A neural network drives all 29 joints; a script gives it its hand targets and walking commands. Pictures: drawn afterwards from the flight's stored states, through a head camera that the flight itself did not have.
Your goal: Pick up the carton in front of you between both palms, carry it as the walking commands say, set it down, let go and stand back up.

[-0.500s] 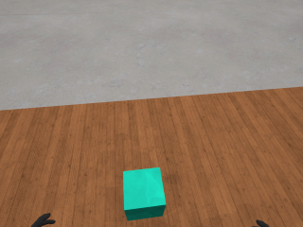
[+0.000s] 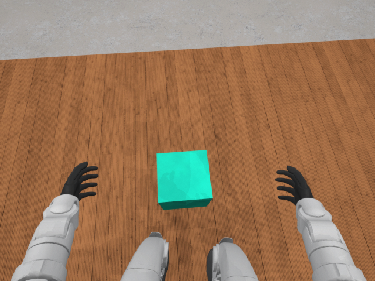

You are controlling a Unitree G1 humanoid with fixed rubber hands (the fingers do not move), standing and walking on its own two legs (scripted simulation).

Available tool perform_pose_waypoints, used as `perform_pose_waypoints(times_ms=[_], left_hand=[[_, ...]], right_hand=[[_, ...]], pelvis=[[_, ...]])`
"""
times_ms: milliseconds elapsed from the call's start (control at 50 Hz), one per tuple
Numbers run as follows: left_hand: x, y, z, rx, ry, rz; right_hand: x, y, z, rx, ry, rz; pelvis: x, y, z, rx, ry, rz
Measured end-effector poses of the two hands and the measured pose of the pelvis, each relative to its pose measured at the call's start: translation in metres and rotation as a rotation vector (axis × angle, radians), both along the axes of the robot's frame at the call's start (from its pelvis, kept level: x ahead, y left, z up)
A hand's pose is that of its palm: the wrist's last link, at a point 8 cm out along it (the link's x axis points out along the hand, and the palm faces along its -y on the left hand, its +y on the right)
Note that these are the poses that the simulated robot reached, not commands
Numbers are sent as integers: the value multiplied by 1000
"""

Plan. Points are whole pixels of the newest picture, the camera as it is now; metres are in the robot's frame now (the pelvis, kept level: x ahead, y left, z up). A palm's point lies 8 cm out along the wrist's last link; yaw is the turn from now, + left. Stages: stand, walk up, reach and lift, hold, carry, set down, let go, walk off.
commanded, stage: reach and lift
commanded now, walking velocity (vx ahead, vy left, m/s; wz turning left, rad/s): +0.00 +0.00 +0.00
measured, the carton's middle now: (183, 182) +0.43 +0.04 -0.59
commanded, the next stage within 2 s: none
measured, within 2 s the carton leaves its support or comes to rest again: neither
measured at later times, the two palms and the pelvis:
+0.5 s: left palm (112, 148) +0.41 +0.24 -0.15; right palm (254, 138) +0.47 -0.15 -0.15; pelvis -0.07 +0.00 -0.07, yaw +0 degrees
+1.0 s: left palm (129, 171) +0.40 +0.24 -0.37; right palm (236, 166) +0.45 -0.15 -0.38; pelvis -0.06 +0.00 -0.22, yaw +1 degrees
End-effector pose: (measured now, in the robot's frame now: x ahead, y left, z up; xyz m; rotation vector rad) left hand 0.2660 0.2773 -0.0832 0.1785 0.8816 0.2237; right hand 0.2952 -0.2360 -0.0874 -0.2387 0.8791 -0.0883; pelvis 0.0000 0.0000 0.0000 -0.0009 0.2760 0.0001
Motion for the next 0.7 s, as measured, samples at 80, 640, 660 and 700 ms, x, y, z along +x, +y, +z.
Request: perform_pose_waypoints(times_ms=[80, 640, 660, 700], left_hand=[[22, -6, -14, -27, -50, 19], [153, -45, -103, -121, -258, 91], [153, -45, -110, -120, -253, 92], [151, -45, -126, -119, -241, 94]], right_hand=[[27, 15, -14, 30, -38, 9], [184, 91, -99, 163, -217, 59], [183, 91, -107, 163, -214, 56], [181, 91, -124, 162, -208, 50]], pelvis=[[-15, 0, -14, 1, 80, -1], [-56, -1, -81, 10, 518, -9], [-53, -1, -84, 11, 533, -10], [-49, -1, -94, 12, 562, -10]])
